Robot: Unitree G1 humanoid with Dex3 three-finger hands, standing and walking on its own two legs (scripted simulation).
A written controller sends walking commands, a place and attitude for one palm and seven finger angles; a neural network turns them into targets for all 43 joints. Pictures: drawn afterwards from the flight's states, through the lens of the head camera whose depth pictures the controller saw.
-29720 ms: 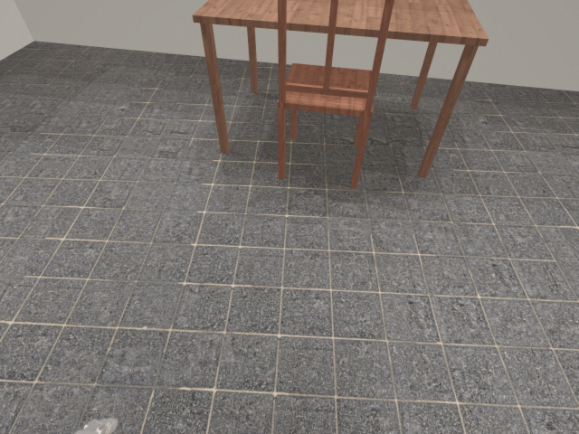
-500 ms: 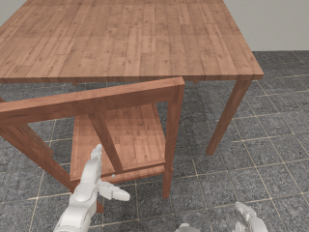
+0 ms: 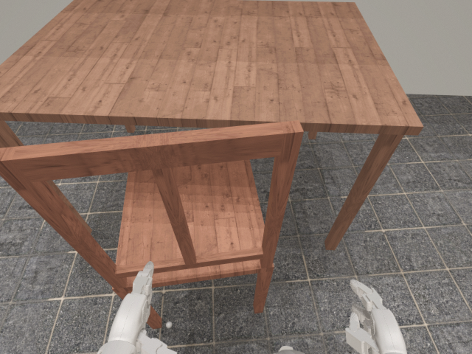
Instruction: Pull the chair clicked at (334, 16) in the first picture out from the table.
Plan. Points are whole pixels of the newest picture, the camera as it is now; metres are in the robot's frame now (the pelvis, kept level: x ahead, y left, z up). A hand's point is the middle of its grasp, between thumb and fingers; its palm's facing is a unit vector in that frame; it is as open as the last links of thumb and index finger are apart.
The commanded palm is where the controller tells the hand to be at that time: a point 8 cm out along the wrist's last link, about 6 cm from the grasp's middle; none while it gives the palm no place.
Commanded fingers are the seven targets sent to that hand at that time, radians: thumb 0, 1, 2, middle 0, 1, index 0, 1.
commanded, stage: draw the hand back to the body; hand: left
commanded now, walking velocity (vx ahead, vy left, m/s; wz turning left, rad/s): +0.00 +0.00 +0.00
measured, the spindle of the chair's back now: (179, 223) +0.36 +0.12 -0.01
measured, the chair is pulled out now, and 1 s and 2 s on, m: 0.16 0.16 0.16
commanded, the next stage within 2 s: step back with the hand held close in 1.60 s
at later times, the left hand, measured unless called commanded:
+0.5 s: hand (121, 309) +0.18 +0.16 +0.08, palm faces +0.00 -1.00 -0.09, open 17.5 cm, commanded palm +0.15 +0.22 +0.09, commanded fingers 0.00 -0.37 0.29 -0.03 -0.04 -0.03 -0.04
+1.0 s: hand (34, 270) +0.20 +0.23 +0.16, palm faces +0.35 -0.85 -0.39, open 12.6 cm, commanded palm +0.16 +0.28 +0.19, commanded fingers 0.00 0.54 0.73 -0.15 -0.22 -0.15 -0.22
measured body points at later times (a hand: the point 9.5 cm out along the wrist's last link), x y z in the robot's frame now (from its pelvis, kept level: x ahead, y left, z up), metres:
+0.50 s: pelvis -0.02 +0.00 -0.01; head +0.02 -0.01 +0.44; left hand +0.18 +0.21 +0.09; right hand +0.16 -0.23 -0.08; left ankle -0.02 +0.11 -0.68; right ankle +0.03 -0.10 -0.68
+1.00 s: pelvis +0.02 +0.00 +0.04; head +0.01 -0.02 +0.49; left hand +0.18 +0.27 +0.19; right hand +0.21 -0.22 -0.03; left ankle -0.02 +0.12 -0.68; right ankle +0.03 -0.10 -0.68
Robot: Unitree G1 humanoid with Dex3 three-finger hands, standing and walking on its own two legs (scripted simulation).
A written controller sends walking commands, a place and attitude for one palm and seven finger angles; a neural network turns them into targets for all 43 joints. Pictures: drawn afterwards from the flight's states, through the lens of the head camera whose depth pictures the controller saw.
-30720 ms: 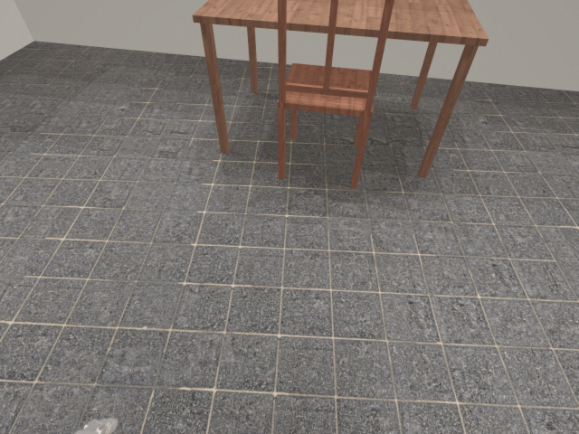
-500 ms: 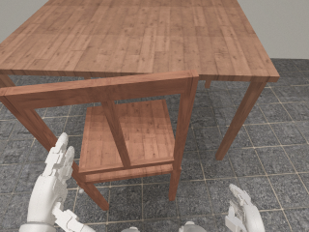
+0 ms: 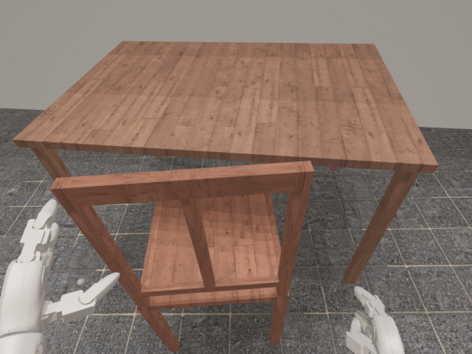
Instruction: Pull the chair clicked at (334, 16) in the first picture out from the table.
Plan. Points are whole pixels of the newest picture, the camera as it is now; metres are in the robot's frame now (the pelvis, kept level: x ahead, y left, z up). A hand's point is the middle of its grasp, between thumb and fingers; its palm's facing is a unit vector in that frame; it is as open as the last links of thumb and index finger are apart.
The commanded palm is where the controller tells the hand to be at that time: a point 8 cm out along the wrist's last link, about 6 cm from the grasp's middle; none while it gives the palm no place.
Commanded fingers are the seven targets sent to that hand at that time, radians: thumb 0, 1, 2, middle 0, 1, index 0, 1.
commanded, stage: draw the hand back to the body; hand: left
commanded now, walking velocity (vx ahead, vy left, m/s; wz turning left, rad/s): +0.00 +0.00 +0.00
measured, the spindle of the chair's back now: (201, 247) +0.34 +0.12 -0.05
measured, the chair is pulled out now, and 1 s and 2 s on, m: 0.16 0.16 0.16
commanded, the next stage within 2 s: step back with the hand held close in 0.60 s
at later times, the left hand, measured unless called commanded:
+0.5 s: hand (47, 259) +0.19 +0.26 +0.16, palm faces +0.43 -0.81 -0.40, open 7.6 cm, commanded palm +0.14 +0.30 +0.19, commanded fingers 0.00 0.90 0.90 -0.20 -0.30 -0.20 -0.30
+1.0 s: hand (45, 257) +0.18 +0.26 +0.17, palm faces +0.35 -0.80 -0.49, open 7.4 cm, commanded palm +0.13 +0.30 +0.19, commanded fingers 0.00 0.90 0.90 -0.20 -0.30 -0.20 -0.30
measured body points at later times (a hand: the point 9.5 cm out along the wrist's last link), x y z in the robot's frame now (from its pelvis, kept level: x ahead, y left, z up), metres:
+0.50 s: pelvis +0.00 +0.00 +0.01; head -0.01 -0.02 +0.46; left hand +0.16 +0.30 +0.19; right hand +0.18 -0.23 -0.07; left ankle -0.04 +0.11 -0.72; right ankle +0.01 -0.11 -0.72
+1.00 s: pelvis -0.03 +0.01 +0.01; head -0.02 -0.02 +0.46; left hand +0.16 +0.30 +0.20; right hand +0.14 -0.24 -0.07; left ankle -0.04 +0.11 -0.72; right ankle +0.01 -0.11 -0.72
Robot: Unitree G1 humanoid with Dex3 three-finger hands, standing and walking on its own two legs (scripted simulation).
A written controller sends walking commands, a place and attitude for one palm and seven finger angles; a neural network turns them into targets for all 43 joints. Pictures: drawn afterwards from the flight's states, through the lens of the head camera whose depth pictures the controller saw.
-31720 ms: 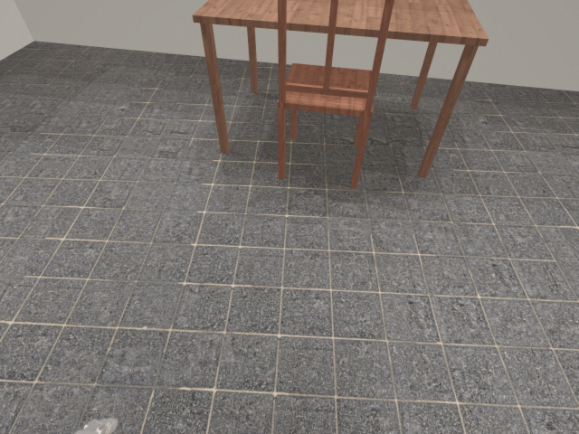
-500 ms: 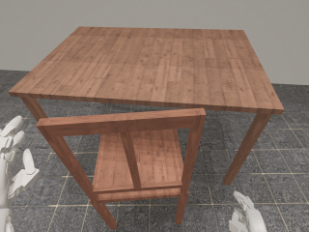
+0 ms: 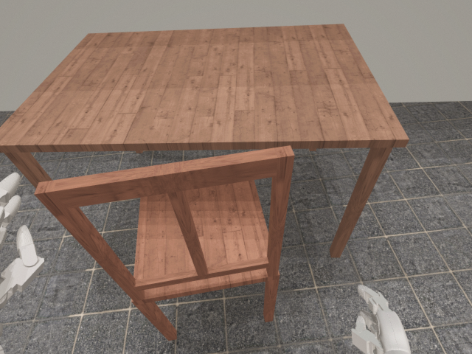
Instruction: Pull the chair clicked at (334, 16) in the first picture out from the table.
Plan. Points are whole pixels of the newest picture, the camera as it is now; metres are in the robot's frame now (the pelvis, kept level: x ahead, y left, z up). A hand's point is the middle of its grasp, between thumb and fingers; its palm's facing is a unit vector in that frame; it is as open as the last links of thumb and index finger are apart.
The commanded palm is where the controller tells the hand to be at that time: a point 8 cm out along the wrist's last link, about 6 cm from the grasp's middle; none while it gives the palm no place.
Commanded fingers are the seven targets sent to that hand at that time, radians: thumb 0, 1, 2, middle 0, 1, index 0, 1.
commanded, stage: step back with the hand held close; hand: left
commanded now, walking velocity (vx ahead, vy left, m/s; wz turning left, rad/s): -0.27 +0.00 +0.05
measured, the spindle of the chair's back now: (191, 237) +0.36 +0.13 -0.06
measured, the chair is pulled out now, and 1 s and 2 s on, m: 0.16 0.16 0.16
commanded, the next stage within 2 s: stop stepping back and stand still in 1.30 s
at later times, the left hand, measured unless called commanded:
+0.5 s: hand (4, 320) +0.13 +0.26 +0.16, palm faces +0.46 -0.75 -0.47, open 7.4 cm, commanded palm +0.07 +0.30 +0.18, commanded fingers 0.00 0.90 0.90 -0.20 -0.30 -0.20 -0.30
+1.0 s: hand out of the picture +0.09 +0.26 +0.16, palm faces +0.50 -0.69 -0.52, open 7.4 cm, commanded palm +0.03 +0.29 +0.18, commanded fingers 0.00 0.90 0.90 -0.20 -0.30 -0.20 -0.30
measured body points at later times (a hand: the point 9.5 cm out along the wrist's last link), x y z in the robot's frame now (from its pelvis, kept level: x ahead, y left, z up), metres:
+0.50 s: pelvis -0.06 -0.01 -0.01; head -0.05 -0.01 +0.44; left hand +0.10 +0.30 +0.18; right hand +0.12 -0.25 -0.09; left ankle -0.02 +0.10 -0.74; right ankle +0.04 -0.11 -0.74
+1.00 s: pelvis -0.09 -0.02 -0.03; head -0.09 -0.01 +0.42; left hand +0.06 +0.29 +0.19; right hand +0.08 -0.26 -0.10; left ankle -0.02 +0.10 -0.74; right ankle -0.01 -0.12 -0.74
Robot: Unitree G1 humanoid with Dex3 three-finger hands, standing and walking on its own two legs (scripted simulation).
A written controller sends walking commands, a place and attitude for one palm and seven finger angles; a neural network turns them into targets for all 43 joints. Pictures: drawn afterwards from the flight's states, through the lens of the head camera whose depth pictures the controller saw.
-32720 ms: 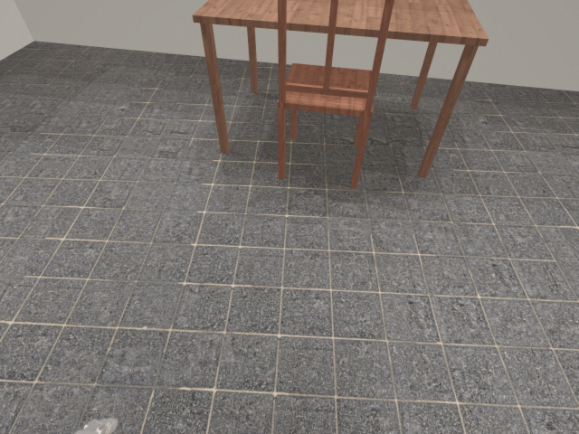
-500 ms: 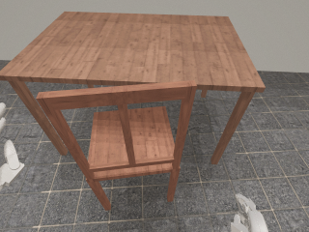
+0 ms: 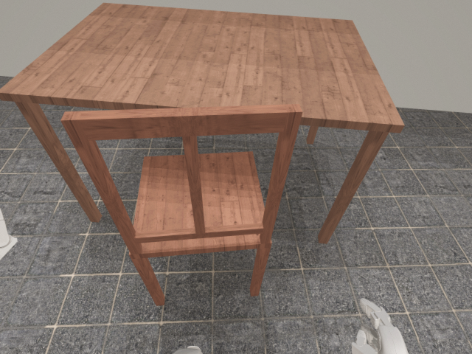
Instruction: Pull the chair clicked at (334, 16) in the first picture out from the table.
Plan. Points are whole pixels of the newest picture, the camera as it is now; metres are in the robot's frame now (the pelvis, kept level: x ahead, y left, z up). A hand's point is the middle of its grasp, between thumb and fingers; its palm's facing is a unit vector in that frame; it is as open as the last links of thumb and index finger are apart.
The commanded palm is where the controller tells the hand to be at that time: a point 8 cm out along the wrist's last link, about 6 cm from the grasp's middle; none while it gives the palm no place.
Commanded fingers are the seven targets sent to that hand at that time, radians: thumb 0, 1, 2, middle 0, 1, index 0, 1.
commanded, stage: step back with the hand held close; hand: left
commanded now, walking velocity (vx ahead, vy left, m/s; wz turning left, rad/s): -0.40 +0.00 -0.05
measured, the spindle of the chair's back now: (195, 190) +0.46 +0.11 -0.04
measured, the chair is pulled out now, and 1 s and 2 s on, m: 0.16 0.16 0.16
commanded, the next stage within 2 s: stop stepping back and stand still in 0.30 s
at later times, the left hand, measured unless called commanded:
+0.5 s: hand out of the picture +0.10 +0.24 +0.19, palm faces +0.37 -0.84 -0.40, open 7.4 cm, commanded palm +0.04 +0.29 +0.20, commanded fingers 0.00 0.90 0.90 -0.20 -0.30 -0.20 -0.30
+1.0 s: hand out of the picture +0.01 +0.27 +0.18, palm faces +0.43 -0.83 -0.35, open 7.4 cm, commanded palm -0.04 +0.31 +0.20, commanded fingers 0.00 0.90 0.90 -0.20 -0.30 -0.20 -0.30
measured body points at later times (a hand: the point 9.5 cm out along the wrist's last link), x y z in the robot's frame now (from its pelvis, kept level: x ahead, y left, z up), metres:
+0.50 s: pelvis -0.11 +0.00 +0.01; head -0.10 +0.01 +0.46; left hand +0.08 +0.28 +0.21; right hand +0.06 -0.23 -0.06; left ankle -0.01 +0.11 -0.69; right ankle -0.10 -0.13 -0.71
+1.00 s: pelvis -0.20 +0.02 +0.01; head -0.24 +0.04 +0.45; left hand -0.02 +0.31 +0.20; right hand -0.07 -0.24 -0.07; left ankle -0.08 +0.11 -0.71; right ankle -0.14 -0.11 -0.69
